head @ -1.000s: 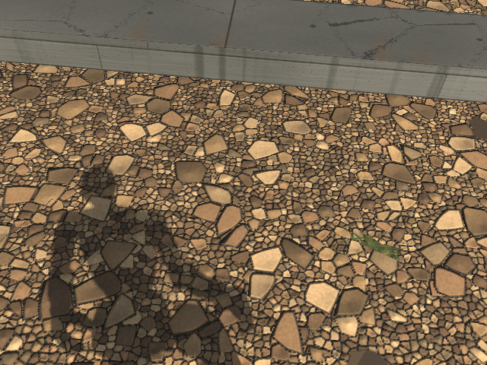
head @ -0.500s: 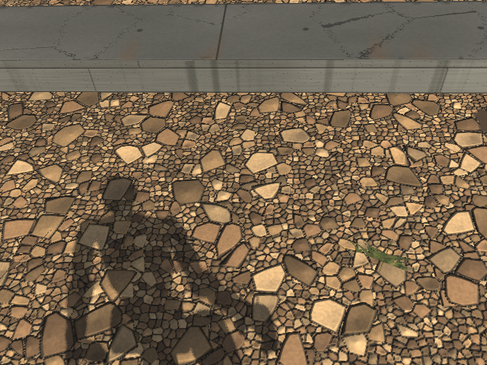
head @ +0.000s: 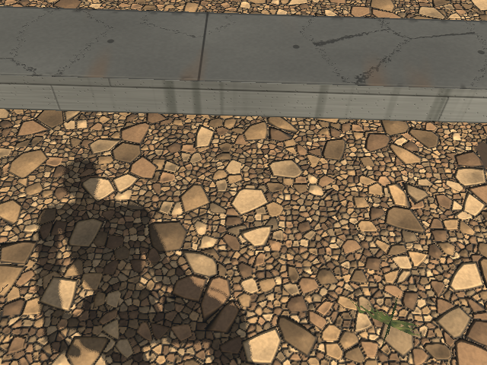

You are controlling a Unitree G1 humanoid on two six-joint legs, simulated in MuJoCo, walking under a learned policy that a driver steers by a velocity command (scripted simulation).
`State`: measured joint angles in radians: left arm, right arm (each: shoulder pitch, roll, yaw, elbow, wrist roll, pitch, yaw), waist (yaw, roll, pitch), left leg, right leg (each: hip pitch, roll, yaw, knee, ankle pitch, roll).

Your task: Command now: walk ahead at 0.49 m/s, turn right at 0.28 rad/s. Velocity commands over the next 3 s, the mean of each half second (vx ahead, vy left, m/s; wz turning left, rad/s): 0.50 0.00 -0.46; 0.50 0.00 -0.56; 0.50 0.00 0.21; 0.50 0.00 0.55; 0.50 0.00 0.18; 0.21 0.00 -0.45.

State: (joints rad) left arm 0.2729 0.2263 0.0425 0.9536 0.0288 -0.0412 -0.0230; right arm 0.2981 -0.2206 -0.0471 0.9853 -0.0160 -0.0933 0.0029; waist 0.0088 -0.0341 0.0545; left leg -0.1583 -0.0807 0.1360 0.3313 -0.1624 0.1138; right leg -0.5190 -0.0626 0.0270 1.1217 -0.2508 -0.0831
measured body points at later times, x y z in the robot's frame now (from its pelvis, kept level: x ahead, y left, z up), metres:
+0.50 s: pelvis +0.27 -0.06 -0.01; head +0.30 -0.06 +0.44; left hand +0.42 +0.18 -0.15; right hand +0.25 -0.31 -0.15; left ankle +0.21 +0.09 -0.64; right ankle +0.29 -0.10 -0.74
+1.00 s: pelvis +0.55 -0.10 -0.01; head +0.59 -0.10 +0.44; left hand +0.73 +0.13 -0.15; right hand +0.56 -0.40 -0.11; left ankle +0.66 -0.04 -0.74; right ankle +0.39 -0.13 -0.66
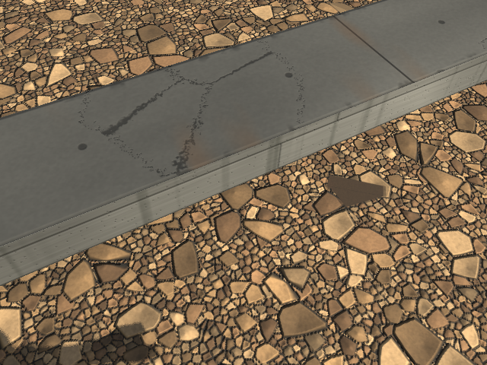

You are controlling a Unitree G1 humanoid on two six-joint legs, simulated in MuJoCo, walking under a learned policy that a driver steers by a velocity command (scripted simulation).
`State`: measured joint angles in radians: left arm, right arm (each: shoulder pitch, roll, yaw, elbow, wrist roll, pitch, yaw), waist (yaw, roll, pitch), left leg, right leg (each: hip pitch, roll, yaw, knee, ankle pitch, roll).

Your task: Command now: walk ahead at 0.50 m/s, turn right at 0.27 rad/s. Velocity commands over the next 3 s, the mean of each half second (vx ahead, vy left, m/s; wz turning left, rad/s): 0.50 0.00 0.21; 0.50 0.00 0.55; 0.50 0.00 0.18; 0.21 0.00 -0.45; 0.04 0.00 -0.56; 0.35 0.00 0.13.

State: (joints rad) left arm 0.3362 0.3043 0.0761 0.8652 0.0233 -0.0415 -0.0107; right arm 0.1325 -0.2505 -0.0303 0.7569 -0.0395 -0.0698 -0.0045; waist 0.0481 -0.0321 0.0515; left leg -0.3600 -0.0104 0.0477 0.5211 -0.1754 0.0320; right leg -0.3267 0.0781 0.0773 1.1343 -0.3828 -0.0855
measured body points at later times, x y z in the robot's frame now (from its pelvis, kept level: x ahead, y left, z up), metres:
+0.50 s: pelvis +0.24 -0.03 +0.01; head +0.26 -0.04 +0.46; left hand +0.33 +0.24 -0.09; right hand +0.32 -0.29 -0.13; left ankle +0.17 +0.10 -0.65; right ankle +0.27 -0.11 -0.73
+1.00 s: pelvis +0.46 +0.09 +0.00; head +0.50 +0.11 +0.45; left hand +0.41 +0.36 -0.13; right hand +0.70 -0.10 -0.12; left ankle +0.48 +0.15 -0.73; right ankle +0.45 -0.08 -0.64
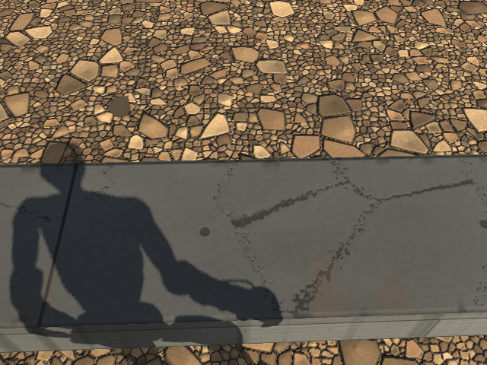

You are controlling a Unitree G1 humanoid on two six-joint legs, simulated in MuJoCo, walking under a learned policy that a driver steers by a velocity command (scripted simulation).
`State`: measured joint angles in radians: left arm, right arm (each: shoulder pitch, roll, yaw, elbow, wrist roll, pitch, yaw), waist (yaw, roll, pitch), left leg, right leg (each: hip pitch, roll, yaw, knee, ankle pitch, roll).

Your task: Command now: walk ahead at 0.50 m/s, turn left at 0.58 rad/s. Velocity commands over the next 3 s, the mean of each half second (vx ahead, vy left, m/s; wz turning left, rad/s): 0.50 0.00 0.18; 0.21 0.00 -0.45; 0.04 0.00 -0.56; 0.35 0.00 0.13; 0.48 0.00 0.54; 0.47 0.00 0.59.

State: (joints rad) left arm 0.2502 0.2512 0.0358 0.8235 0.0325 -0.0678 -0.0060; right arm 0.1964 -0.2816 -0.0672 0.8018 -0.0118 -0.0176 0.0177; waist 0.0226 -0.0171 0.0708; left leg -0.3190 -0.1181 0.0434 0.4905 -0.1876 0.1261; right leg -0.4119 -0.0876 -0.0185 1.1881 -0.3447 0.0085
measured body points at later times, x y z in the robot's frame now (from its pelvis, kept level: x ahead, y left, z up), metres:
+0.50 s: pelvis +0.24 -0.03 +0.00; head +0.26 -0.04 +0.45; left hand +0.31 +0.23 -0.12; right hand +0.33 -0.28 -0.13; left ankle +0.12 +0.06 -0.59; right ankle +0.29 -0.10 -0.73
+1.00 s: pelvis +0.42 +0.04 +0.04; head +0.47 +0.04 +0.49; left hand +0.48 +0.31 -0.10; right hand +0.66 -0.17 +0.00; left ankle +0.56 +0.12 -0.57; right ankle +0.29 -0.08 -0.64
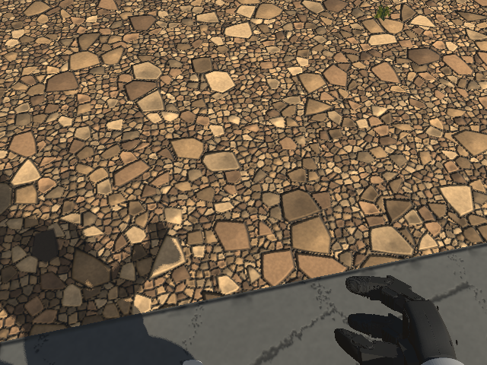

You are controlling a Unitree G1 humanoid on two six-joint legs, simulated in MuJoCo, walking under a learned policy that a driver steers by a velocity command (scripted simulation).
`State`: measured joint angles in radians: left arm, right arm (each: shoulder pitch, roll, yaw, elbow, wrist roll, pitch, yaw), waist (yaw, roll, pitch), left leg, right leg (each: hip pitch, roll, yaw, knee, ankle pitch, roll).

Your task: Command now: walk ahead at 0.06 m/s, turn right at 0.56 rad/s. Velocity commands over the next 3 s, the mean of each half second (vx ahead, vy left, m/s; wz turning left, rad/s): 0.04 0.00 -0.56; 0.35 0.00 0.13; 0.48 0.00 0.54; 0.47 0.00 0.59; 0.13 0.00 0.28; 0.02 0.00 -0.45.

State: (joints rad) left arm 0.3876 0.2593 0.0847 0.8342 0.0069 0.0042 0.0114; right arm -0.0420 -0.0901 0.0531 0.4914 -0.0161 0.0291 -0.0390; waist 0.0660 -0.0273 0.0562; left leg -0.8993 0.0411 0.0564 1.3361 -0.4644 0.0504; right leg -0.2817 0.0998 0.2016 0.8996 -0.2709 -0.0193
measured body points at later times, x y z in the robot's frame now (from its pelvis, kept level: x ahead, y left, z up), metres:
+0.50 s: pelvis +0.05 +0.00 +0.11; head +0.09 -0.01 +0.56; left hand +0.32 +0.18 +0.02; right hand +0.08 -0.28 +0.00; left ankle +0.12 +0.11 -0.60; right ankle +0.02 -0.14 -0.49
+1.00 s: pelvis +0.14 -0.25 -0.06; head +0.13 -0.26 +0.39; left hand +0.26 -0.05 -0.19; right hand +0.18 -0.53 -0.17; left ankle +0.17 -0.18 -0.46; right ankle -0.05 -0.29 -0.77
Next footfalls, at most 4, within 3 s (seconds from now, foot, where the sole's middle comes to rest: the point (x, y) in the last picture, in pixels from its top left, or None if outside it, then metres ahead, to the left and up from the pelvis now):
0.72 right None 0.08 -0.29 -0.65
0.88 right None -0.02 -0.31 -0.81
1.14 left None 0.36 -0.29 -0.64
1.56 right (452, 268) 0.70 -0.50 -0.64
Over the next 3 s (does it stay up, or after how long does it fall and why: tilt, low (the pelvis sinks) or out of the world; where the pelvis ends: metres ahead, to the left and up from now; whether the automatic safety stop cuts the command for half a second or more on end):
stays up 0.92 -0.35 0.13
